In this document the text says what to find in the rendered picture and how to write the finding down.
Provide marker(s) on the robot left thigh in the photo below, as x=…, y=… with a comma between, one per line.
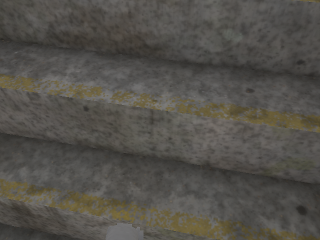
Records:
x=125, y=231

